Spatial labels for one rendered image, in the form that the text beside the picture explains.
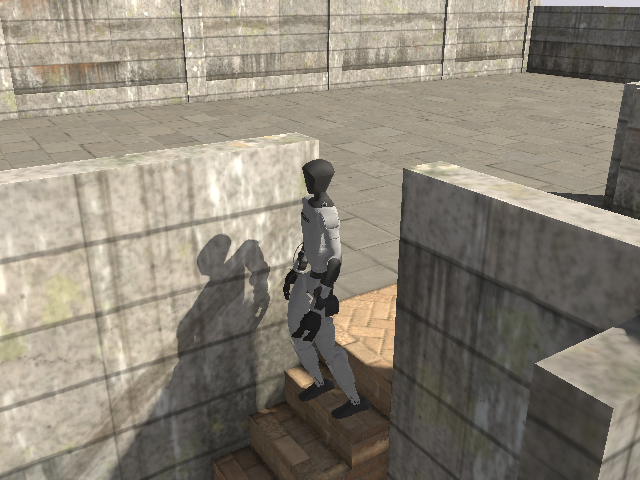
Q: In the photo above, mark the left robot upper arm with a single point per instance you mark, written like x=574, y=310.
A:
x=330, y=224

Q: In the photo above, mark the robot left hand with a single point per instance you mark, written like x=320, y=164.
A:
x=311, y=322

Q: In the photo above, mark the robot right forearm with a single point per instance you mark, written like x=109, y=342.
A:
x=301, y=262

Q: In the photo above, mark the robot right hand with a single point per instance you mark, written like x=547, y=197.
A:
x=290, y=279

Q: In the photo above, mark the robot left forearm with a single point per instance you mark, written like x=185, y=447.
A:
x=322, y=292

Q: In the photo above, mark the robot right shin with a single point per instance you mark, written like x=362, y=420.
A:
x=309, y=360

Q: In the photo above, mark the robot left shin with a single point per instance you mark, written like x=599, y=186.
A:
x=344, y=377

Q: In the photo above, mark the robot shin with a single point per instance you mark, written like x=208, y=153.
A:
x=309, y=360
x=344, y=377

